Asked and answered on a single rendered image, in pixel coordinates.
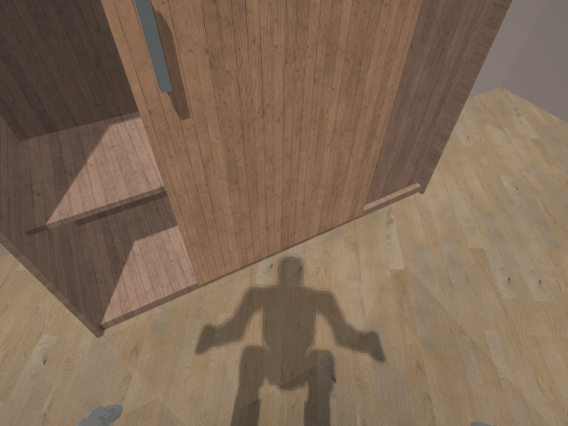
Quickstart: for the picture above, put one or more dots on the handle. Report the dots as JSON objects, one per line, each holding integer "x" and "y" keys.
{"x": 146, "y": 15}

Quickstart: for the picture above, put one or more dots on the wardrobe door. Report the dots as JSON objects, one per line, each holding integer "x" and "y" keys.
{"x": 276, "y": 117}
{"x": 444, "y": 38}

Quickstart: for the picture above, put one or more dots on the robot left hand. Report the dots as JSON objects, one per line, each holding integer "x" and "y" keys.
{"x": 102, "y": 416}

